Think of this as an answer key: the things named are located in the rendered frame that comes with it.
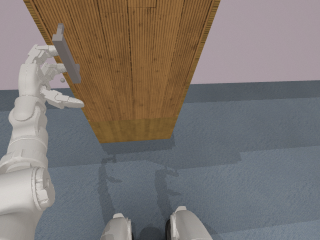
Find left robot hand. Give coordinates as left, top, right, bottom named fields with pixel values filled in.
left=18, top=44, right=85, bottom=109

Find left robot thigh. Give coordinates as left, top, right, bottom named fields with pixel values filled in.
left=100, top=217, right=132, bottom=240

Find cupboard door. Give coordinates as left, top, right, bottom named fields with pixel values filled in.
left=29, top=0, right=215, bottom=122

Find left robot shin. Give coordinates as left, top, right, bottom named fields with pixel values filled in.
left=113, top=213, right=124, bottom=218

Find left robot forearm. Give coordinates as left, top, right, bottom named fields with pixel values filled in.
left=0, top=95, right=49, bottom=175

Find left robot upper arm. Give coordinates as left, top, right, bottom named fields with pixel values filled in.
left=0, top=166, right=55, bottom=240

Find handle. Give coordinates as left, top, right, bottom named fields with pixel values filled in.
left=52, top=23, right=81, bottom=84

